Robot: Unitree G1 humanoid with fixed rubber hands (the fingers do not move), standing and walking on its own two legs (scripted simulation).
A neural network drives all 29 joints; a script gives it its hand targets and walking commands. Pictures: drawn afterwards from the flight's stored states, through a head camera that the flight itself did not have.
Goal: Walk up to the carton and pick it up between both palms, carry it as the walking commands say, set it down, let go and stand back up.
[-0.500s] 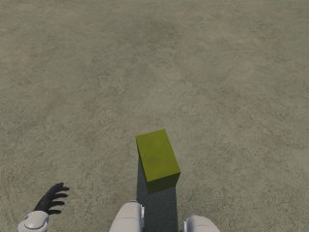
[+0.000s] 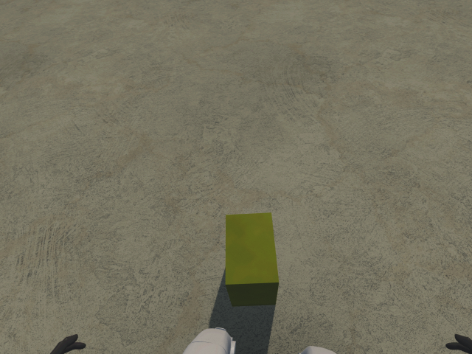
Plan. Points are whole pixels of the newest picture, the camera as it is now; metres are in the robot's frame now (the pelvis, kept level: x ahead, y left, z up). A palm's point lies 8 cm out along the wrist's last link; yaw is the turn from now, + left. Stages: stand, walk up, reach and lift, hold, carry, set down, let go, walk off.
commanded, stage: walk up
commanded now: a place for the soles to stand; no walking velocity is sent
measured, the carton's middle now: (251, 260) +0.49 +0.06 -0.61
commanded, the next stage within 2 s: reach and lift in 1.40 s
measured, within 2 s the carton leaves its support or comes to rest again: neither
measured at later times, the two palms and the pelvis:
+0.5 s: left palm (56, 351) +0.11 +0.35 -0.07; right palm (454, 340) +0.17 -0.30 -0.08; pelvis +0.02 +0.02 +0.01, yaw +6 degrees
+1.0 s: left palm out of the picture +0.09 +0.36 -0.08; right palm (439, 322) +0.19 -0.28 -0.07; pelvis +0.03 +0.02 +0.02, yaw +7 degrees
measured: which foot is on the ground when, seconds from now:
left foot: up 0.00-0.08, down 0.10-1.00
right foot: down 0.00-1.00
